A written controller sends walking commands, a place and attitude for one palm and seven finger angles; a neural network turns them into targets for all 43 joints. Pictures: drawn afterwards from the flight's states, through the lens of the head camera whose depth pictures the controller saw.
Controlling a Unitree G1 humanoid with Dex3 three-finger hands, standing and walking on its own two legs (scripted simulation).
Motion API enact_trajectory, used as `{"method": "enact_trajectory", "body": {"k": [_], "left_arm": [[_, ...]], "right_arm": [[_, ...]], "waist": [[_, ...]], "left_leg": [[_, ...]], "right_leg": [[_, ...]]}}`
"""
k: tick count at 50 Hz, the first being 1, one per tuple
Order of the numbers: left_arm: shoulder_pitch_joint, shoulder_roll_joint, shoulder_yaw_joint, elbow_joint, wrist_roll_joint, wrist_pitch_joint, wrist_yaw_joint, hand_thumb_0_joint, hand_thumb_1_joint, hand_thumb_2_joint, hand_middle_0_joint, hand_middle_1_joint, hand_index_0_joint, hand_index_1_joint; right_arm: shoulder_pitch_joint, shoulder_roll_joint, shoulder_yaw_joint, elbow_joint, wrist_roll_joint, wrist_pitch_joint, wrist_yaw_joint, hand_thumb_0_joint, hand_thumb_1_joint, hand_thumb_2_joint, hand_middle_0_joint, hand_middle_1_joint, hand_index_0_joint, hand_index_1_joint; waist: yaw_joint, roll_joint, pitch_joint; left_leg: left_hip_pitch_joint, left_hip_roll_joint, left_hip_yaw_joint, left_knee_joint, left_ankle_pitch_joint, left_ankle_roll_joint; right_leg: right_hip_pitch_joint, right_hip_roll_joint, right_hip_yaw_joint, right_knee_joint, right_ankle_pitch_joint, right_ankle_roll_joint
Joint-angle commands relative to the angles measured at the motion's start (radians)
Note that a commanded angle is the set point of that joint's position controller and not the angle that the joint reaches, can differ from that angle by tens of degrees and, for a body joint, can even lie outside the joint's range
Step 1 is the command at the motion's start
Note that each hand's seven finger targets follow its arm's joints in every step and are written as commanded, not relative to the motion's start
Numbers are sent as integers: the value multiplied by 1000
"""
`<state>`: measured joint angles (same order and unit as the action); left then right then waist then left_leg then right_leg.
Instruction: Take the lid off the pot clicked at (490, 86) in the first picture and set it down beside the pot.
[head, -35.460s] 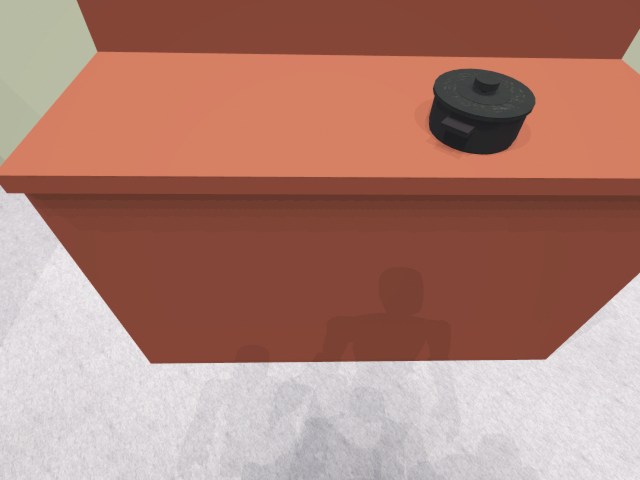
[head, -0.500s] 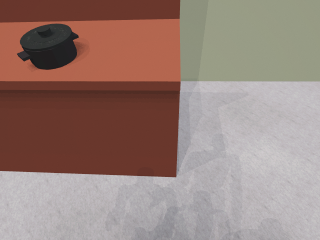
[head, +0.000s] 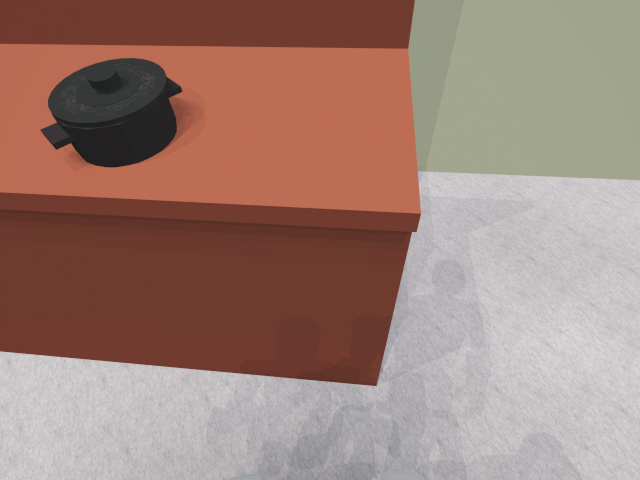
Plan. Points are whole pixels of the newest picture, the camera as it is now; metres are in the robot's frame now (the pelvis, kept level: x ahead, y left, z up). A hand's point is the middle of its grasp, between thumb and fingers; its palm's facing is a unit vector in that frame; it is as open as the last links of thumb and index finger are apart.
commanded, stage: shuffle to correct the standing spot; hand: left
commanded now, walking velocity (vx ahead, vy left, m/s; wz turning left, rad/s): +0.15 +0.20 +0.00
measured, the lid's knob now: (103, 77) +0.62 +0.38 +0.17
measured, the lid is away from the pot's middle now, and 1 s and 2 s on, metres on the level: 0.01 0.01 0.01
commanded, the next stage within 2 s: come to a stop and stand still in 1.68 s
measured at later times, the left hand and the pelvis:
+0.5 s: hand out of the picture +0.03 +0.24 -0.15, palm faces +0.12 -0.96 -0.25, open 7.4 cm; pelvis +0.10 +0.06 +0.02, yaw -1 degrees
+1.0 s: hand (103, 471) +0.14 +0.31 -0.12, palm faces +0.03 -0.94 -0.35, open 7.4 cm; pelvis +0.11 +0.11 +0.02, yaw -3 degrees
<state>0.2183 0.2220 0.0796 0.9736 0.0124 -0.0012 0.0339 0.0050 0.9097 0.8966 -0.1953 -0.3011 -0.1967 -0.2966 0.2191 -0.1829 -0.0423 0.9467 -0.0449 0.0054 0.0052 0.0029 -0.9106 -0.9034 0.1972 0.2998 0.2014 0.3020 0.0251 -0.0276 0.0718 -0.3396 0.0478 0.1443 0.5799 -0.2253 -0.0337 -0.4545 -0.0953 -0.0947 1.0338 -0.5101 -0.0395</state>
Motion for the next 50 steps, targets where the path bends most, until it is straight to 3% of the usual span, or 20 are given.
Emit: {"method": "enact_trajectory", "body": {"k": [1,2,3,4,6,9,21,24,26,27,28,29,36,38,39,40,42,44,47,50], "left_arm": [[455,138,23,58,25,-23,16,0,900,900,-200,-300,-200,-300],[414,226,28,18,21,-29,22,0,900,900,-200,-300,-200,-300],[362,226,26,-13,21,-34,26,0,900,900,-200,-300,-200,-300],[287,209,26,-28,24,-50,29,0,900,900,-200,-300,-200,-300],[185,127,8,-47,18,-66,26,0,900,900,-200,-300,-200,-300],[230,106,10,-26,14,-77,25,0,900,900,-200,-300,-200,-300],[225,159,27,7,24,-42,27,0,900,900,-200,-300,-200,-300],[203,130,22,2,20,-26,26,0,900,900,-200,-300,-200,-300],[232,53,5,-17,10,-13,27,0,900,900,-200,-300,-200,-300],[179,36,-2,-55,15,-7,30,0,900,900,-200,-300,-200,-300],[150,25,-2,-46,10,-2,40,0,900,900,-200,-300,-200,-300],[135,55,4,-40,8,4,44,0,900,900,-200,-300,-200,-300],[254,29,-12,-11,10,28,38,0,900,900,-200,-300,-200,-300],[333,46,-5,2,17,17,40,0,900,900,-200,-300,-200,-300],[345,126,10,-15,31,10,47,0,900,900,-200,-300,-200,-300],[288,204,17,-55,25,4,46,0,900,900,-200,-300,-200,-300],[196,203,27,-81,23,-25,53,0,900,900,-200,-300,-200,-300],[101,154,16,-101,17,-38,42,0,900,900,-200,-300,-200,-300],[164,141,17,-82,13,-43,35,0,900,900,-200,-300,-200,-300],[196,149,19,-69,17,-37,32,0,900,900,-200,-300,-200,-300]], "right_arm": [[-55,-71,-18,-81,14,9,8,0,-900,-900,200,300,200,300],[-44,-57,-21,-116,9,16,11,0,-900,-900,200,300,200,300],[-62,-85,-26,-119,3,25,10,0,-900,-900,200,300,200,300],[-70,-93,-32,-100,1,23,13,0,-900,-900,200,300,200,300],[3,-77,-28,-38,3,26,20,0,-900,-900,200,300,200,300],[21,-44,-19,-11,16,27,24,0,-900,-900,200,300,200,300],[-115,-46,-8,-62,39,12,32,0,-900,-900,200,300,200,300],[79,-107,-23,-6,24,0,10,0,-900,-900,200,300,200,300],[162,-233,-51,-10,15,15,0,0,-900,-900,200,300,200,300],[182,-240,-44,-21,15,23,0,0,-900,-900,200,300,200,300],[131,-200,-37,-26,8,23,-8,0,-900,-900,200,300,200,300],[50,-145,-24,-52,8,28,-10,0,-900,-900,200,300,200,300],[-35,-125,-16,-114,2,40,-8,0,-900,-900,200,300,200,300],[-26,-109,-21,-123,9,52,-2,0,-900,-900,200,300,200,300],[-17,-51,-19,-142,21,56,4,0,-900,-900,200,300,200,300],[-61,-74,-28,-173,11,60,6,0,-900,-900,200,300,200,300],[-26,-111,-43,-137,2,69,7,0,-900,-900,200,300,200,300],[46,-93,-39,-83,5,66,14,0,-900,-900,200,300,200,300],[41,-71,-33,-68,19,58,13,0,-900,-900,200,300,200,300],[14,-64,-29,-66,21,59,13,0,-900,-900,200,300,200,300]], "waist": [[167,-238,-48],[126,-358,22],[90,-238,41],[56,-249,74],[-11,-140,27],[-1,-161,-52],[33,-178,-11],[-51,-42,-98],[-74,296,-182],[-84,184,-116],[-69,349,-160],[-42,355,-127],[37,157,-81],[79,10,-53],[84,-232,-8],[76,-306,56],[8,-183,31],[-38,-95,-30],[-2,-130,-87],[17,-126,-52]], "left_leg": [[-379,5,-30,183,-294,60],[-492,-36,-110,412,-344,18],[-468,0,-205,534,-317,12],[-481,6,-221,611,-250,8],[-403,23,-208,621,-107,-10],[-360,16,-149,569,-45,-32],[-103,-1,-51,71,-29,-4],[253,0,-9,-148,161,27],[387,302,-326,-171,530,225],[277,340,-343,-185,484,279],[216,309,-374,-240,262,291],[115,261,-338,-275,84,276],[-97,187,-235,-306,-60,221],[-187,126,-173,-159,-131,165],[-363,24,-97,78,-226,86],[-404,-48,-120,331,-278,19],[-386,-37,-252,542,-200,11],[-343,-36,-228,609,-80,-13],[-340,-35,-184,592,-74,-40],[-337,-17,-165,570,-63,-56]], "right_leg": [[476,-151,221,-643,111,8],[400,-400,643,-840,135,-87],[311,-445,724,-861,158,-150],[278,-398,683,-810,291,-137],[296,-266,360,-692,645,-103],[385,-211,194,-648,930,-87],[352,-250,169,-621,825,-90],[234,-146,74,-378,647,-30],[-33,52,-28,27,-224,29],[-82,59,14,178,-254,22],[-100,44,56,257,-189,16],[-95,22,64,271,-102,9],[209,10,-5,-202,46,19],[366,-13,8,-524,170,14],[428,-229,339,-727,77,-63],[253,-453,636,-878,131,-166],[200,-403,566,-808,363,-145],[275,-248,275,-682,647,-107],[385,-224,178,-617,873,-101],[363,-241,190,-636,785,-117]]}}
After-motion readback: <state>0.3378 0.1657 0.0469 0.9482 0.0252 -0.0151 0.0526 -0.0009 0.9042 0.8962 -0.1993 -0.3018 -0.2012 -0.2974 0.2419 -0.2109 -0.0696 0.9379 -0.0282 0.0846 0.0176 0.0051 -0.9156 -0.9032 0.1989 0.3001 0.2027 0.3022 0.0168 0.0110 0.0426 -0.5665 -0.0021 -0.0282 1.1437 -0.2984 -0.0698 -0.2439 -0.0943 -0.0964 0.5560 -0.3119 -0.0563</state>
